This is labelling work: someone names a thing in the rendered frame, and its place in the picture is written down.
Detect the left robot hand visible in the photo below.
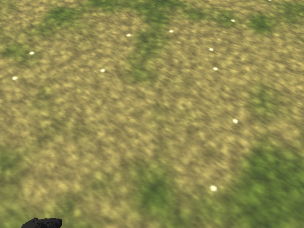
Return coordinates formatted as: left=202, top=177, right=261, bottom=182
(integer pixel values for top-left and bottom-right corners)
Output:
left=21, top=218, right=63, bottom=228

